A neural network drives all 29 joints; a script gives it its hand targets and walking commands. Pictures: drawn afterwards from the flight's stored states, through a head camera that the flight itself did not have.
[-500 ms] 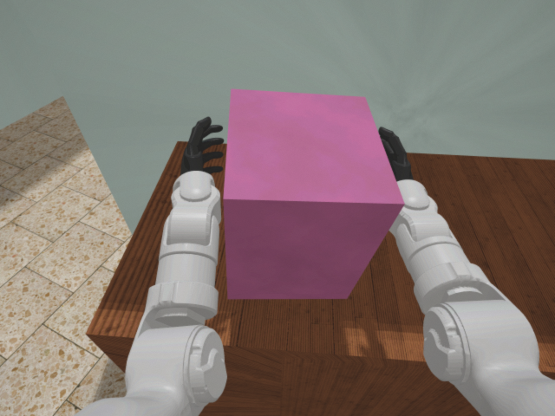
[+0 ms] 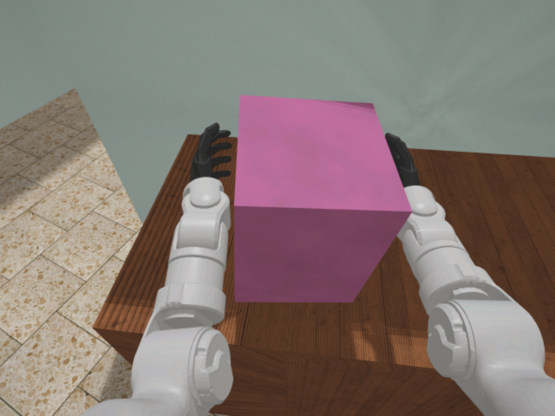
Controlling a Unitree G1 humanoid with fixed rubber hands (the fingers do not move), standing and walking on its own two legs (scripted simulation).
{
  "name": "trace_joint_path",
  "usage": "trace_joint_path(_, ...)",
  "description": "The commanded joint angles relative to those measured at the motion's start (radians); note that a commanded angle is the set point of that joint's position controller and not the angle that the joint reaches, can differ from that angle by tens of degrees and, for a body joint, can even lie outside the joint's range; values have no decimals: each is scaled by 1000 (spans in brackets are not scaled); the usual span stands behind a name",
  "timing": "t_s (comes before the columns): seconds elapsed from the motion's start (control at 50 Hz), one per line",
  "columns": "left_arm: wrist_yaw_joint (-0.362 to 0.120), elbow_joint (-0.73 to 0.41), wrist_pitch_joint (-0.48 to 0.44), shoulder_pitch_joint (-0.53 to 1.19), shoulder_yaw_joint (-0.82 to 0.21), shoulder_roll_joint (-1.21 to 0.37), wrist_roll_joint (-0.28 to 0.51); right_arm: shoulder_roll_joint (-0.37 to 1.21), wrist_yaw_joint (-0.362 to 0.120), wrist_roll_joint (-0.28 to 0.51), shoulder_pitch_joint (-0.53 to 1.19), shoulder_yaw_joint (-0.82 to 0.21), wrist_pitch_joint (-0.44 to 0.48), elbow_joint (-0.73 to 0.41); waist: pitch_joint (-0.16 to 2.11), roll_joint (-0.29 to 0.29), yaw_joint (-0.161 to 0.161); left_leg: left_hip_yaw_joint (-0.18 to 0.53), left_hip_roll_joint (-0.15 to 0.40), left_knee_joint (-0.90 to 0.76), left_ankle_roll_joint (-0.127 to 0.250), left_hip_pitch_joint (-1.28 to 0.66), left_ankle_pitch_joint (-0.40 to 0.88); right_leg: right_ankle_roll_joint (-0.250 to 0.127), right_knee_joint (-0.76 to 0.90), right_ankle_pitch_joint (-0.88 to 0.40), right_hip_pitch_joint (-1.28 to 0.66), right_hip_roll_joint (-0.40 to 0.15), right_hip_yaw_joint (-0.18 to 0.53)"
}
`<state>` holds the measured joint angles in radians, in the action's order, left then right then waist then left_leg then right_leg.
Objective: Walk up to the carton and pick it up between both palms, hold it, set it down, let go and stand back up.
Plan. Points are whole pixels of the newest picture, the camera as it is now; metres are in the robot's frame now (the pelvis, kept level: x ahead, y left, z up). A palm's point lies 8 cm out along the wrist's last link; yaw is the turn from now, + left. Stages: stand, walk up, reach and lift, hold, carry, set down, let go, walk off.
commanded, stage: set down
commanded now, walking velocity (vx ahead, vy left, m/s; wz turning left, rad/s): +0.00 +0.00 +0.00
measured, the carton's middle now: (300, 206) +0.41 +0.03 +0.08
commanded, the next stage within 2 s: none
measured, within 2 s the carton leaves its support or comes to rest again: neither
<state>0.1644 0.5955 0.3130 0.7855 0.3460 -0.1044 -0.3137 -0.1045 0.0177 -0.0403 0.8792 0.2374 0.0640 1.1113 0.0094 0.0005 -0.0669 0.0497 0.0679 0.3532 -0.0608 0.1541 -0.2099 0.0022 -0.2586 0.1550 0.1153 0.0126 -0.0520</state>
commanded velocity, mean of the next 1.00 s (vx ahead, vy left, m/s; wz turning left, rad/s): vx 0.00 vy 0.00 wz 0.00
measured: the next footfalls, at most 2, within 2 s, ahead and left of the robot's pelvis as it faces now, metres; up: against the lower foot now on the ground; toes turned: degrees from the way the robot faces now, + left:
none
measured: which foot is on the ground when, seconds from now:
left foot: down 0.00-1.00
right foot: down 0.00-1.00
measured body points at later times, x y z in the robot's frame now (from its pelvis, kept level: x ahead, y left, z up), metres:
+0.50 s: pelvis +0.01 -0.01 +0.00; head +0.05 +0.00 +0.45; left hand +0.42 +0.17 +0.11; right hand +0.47 -0.13 +0.08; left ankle -0.02 +0.15 -0.75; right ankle -0.01 -0.12 -0.75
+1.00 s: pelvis +0.02 -0.02 +0.00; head +0.08 -0.03 +0.45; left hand +0.43 +0.16 +0.09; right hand +0.48 -0.13 +0.07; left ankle -0.01 +0.15 -0.74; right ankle -0.01 -0.12 -0.75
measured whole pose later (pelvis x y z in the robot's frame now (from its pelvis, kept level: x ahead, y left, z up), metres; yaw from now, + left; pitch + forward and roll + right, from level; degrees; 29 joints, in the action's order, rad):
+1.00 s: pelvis +0.02 -0.02 +0.00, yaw +0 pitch +10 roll +0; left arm 0.18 0.64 0.12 0.73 0.42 -0.16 -0.32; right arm -0.11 -0.02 -0.17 0.88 0.31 0.18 1.15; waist 0.05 0.01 -0.11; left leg 0.04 0.08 0.35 -0.08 0.32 -0.16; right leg -0.02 -0.25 0.15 0.28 0.02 -0.05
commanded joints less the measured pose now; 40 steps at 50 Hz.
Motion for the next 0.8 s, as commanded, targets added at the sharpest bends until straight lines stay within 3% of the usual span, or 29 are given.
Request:
trace_joint_path(0.0, -96, -1, -100, 518, -263, -595, 32, 409, -152, -75, 743, -39, 107, -185, 600, 72, -10, -113, -31, 57, -54, -239, 638, -26, 7, -229, 86, 84, -85)
trace_joint_path(0.08, -94, 24, -99, 476, -217, -585, -1, 392, -163, -93, 712, -29, 105, -136, 553, 63, -46, -118, -27, 45, -48, -242, 659, -27, 14, -225, 93, 82, -86)
trace_joint_path(0.1, -93, -5, -105, 528, -253, -593, 20, 401, -164, -97, 723, -5, 118, -149, 604, 72, -15, -117, -27, 57, -57, -258, 664, -28, 12, -204, 131, 85, -99)
trace_joint_path(0.16, -78, -2, -111, 516, -241, -598, 8, 374, -172, -115, 725, 4, 125, -151, 609, 84, -27, -113, -25, 63, -64, -246, 668, -40, 17, -215, 120, 85, -91)
trace_joint_path(0.2, -77, -3, -123, 496, -238, -591, 0, 382, -167, -120, 706, -3, 131, -130, 605, 55, -26, -125, -28, 69, -54, -234, 686, -33, 10, -252, 132, 85, -87)
trace_joint_path(0.22, -81, 35, -125, 486, -200, -572, -9, 383, -166, -136, 718, 11, 126, -133, 601, 30, -41, -135, -37, 56, -39, -193, 649, -27, 11, -272, 93, 78, -80)
trace_joint_path(0.26, -80, 7, -137, 485, -238, -601, 8, 395, -168, -128, 713, 7, 145, -138, 649, 63, -30, -120, -33, 73, -52, -221, 716, -30, 5, -278, 121, 82, -89)
trace_joint_path(0.3, -78, 7, -148, 478, -221, -592, -6, 388, -166, -144, 705, 1, 153, -115, 649, 41, -46, -132, -31, 71, -46, -229, 737, -33, 13, -286, 133, 82, -83)
trace_joint_path(0.32, -75, -11, -153, 483, -228, -603, -7, 389, -170, -149, 685, 6, 153, -113, 650, 60, -39, -123, -27, 77, -51, -245, 750, -27, -1, -293, 147, 81, -89)
trace_joint_path(0.36, -80, 27, -143, 476, -196, -565, -11, 373, -170, -154, 688, 28, 140, -101, 617, 36, -45, -140, -32, 50, -33, -192, 651, -25, 10, -267, 127, 71, -85)
trace_joint_path(0.4, -75, 13, -154, 485, -220, -602, -1, 362, -171, -158, 715, 18, 164, -134, 662, 37, -36, -132, -27, 73, -42, -206, 714, -31, -1, -305, 136, 81, -87)
trace_joint_path(0.42, -74, 27, -150, 462, -227, -603, -2, 367, -171, -168, 681, 35, 156, -94, 650, 39, -30, -134, -30, 71, -43, -212, 723, -32, 3, -296, 151, 79, -93)
trace_joint_path(0.46, -76, 25, -164, 452, -207, -588, -8, 393, -170, -160, 703, 8, 167, -122, 665, 22, -61, -141, -30, 76, -40, -188, 738, -28, 0, -351, 113, 72, -80)
trace_joint_path(0.52, -80, 21, -183, 441, -225, -594, -8, 393, -163, -164, 690, 4, 184, -113, 692, 20, -50, -134, -32, 84, -38, -180, 751, -15, -26, -403, 115, 69, -83)
trace_joint_path(0.56, -77, 39, -199, 454, -212, -600, -18, 414, -159, -165, 703, -6, 197, -130, 721, 2, -65, -143, -34, 80, -29, -159, 745, -14, -30, -439, 105, 66, -73)
trace_joint_path(0.58, -75, 24, -205, 469, -221, -603, -7, 394, -160, -173, 684, 8, 192, -93, 716, 4, -42, -134, -34, 81, -34, -157, 745, -14, -27, -429, 104, 65, -71)
trace_joint_path(0.6, -79, 18, -207, 459, -226, -606, -4, 408, -159, -173, 657, 5, 195, -99, 723, 9, -40, -144, -37, 77, -31, -151, 735, -11, -34, -439, 83, 64, -77)
trace_joint_path(0.64, -81, 54, -206, 432, -186, -573, -23, 404, -164, -180, 670, -5, 188, -106, 683, -4, -65, -146, -38, 58, -18, -108, 681, -10, -30, -452, 51, 53, -61)
trace_joint_path(0.68, -78, 16, -223, 427, -237, -615, -12, 404, -160, -173, 652, -7, 212, -79, 722, 15, -37, -140, -33, 82, -40, -156, 779, -11, -47, -492, 106, 70, -83)
trace_joint_path(0.7, -74, 28, -229, 428, -225, -616, -18, 416, -156, -183, 674, -18, 214, -99, 730, 8, -58, -140, -30, 88, -40, -149, 803, -14, -43, -492, 105, 68, -73)
trace_joint_path(0.72, -76, 15, -236, 438, -225, -614, -15, 416, -156, -181, 670, -17, 217, -101, 740, 26, -57, -144, -32, 88, -43, -155, 801, -15, -43, -479, 94, 68, -74)
trace_joint_path(0.78, -78, 51, -241, 421, -209, -603, -17, 422, -152, -193, 648, -9, 218, -64, 712, -21, -57, -146, -40, 71, -26, -102, 743, -11, -40, -506, 73, 58, -66)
